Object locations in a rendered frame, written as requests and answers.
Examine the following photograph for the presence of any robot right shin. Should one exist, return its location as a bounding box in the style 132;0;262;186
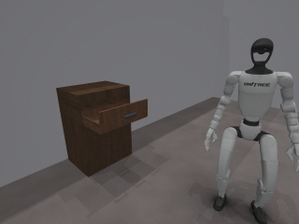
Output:
216;172;228;198

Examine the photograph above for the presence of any drawer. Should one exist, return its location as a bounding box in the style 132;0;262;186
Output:
81;99;148;134

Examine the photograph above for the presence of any left robot hand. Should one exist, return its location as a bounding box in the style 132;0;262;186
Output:
286;143;299;173

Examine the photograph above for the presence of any robot right forearm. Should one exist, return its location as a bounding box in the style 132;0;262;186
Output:
209;97;227;130

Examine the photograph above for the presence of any right robot hand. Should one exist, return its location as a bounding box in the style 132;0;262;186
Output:
205;128;218;151

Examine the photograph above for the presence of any cabinet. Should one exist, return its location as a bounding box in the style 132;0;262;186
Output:
56;80;133;177

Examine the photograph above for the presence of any robot right upper arm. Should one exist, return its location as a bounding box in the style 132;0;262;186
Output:
220;71;242;106

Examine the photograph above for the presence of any robot left thigh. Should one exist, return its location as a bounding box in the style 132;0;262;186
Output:
257;131;278;193

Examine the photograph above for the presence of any robot left upper arm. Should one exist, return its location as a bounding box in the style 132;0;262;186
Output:
277;72;295;113

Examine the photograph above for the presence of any handle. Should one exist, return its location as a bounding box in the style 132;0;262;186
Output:
121;112;137;120

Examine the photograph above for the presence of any robot left forearm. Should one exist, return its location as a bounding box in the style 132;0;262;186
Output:
284;102;299;144

